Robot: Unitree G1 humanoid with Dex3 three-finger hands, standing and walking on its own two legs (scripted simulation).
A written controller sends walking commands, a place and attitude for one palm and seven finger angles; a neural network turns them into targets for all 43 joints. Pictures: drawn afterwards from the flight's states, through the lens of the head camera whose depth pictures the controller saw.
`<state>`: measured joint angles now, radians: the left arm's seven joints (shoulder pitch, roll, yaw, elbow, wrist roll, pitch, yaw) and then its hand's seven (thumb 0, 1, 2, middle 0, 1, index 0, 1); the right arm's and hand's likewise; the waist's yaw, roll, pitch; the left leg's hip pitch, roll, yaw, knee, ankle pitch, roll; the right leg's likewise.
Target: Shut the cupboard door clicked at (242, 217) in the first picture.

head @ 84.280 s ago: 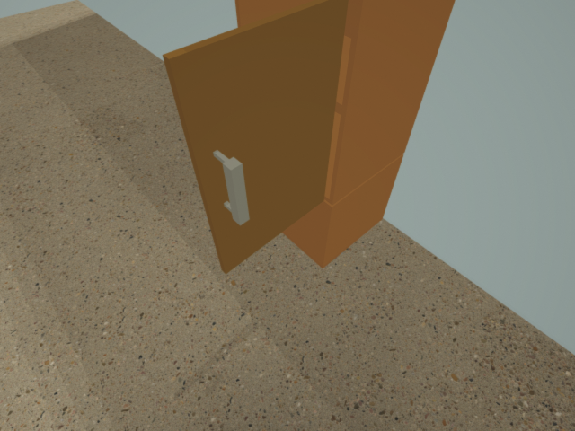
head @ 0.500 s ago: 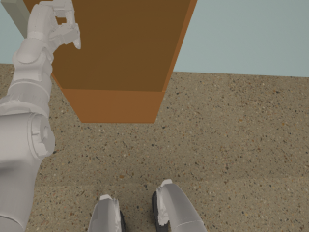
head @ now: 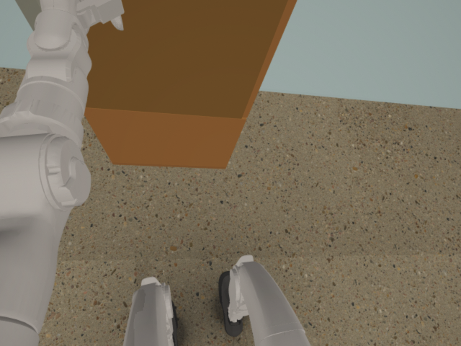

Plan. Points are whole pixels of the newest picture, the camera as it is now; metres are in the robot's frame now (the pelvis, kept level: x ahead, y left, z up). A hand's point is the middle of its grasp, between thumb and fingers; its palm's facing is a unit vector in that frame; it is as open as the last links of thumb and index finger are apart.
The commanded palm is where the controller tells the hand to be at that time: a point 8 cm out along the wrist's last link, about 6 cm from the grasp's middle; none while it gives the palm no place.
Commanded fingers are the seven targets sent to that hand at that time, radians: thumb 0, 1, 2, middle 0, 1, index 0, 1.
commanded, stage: pull the fist back off the door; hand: left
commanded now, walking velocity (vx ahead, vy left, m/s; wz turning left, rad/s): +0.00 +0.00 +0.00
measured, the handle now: out of the picture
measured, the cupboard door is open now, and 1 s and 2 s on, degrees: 0 0 0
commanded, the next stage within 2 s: draw the hand back to the body in 0.76 s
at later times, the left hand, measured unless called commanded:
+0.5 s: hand (136, 9) +0.60 +0.06 +0.11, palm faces +0.10 -0.99 -0.03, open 2.9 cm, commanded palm +0.55 +0.10 +0.11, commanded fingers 0.00 0.90 0.90 -1.30 -1.50 -1.30 -1.50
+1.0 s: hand (128, 31) +0.55 +0.07 +0.13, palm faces +0.10 -1.00 -0.02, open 3.1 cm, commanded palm +0.48 +0.13 +0.14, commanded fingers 0.00 0.90 0.90 -1.30 -1.50 -1.30 -1.50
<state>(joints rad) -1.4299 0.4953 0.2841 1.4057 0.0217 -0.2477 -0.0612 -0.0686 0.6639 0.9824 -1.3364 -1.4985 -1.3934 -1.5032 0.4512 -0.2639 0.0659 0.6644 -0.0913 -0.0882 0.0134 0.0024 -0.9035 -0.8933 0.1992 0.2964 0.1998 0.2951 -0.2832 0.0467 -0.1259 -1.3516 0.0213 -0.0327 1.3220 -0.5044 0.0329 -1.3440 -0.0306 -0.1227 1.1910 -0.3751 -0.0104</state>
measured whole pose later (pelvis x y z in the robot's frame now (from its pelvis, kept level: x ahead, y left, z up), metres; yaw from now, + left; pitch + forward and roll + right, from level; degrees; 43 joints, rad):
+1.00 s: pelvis +0.07 -0.02 +0.06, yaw +0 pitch +22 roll -1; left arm -0.75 0.14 0.21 0.97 -0.01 -0.51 0.16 0.02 0.90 0.90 -1.30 -1.50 -1.30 -1.50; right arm 0.34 -0.24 -0.04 0.60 -0.06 0.03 0.07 0.00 -0.91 -0.89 0.20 0.30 0.20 0.29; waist -0.12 0.04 -0.15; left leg -0.89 0.03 0.04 1.03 -0.52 0.01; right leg -0.95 -0.01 -0.05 1.00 -0.43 -0.02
